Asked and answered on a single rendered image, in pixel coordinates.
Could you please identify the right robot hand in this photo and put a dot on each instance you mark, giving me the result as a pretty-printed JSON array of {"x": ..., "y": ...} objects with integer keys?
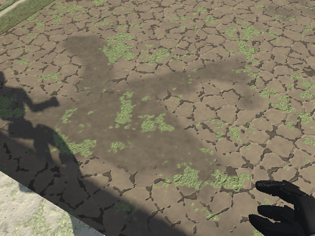
[{"x": 299, "y": 221}]

